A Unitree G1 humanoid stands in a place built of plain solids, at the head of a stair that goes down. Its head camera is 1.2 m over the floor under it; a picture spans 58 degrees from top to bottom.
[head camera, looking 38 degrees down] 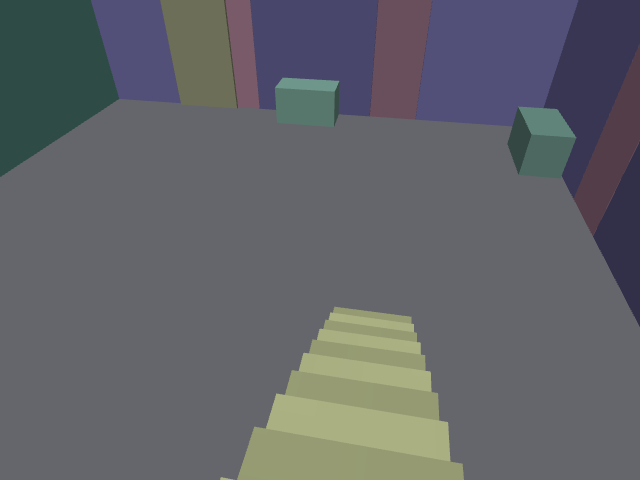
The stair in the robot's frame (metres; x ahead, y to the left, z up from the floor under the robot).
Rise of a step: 0.18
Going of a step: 0.24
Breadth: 0.67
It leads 10 degrees to the right of straight ahead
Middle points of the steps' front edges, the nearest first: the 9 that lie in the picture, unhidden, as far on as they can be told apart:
0.69 -0.11 -0.18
0.93 -0.16 -0.36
1.17 -0.20 -0.54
1.41 -0.24 -0.72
1.65 -0.29 -0.90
1.88 -0.33 -1.08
2.12 -0.37 -1.26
2.36 -0.41 -1.44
2.59 -0.46 -1.62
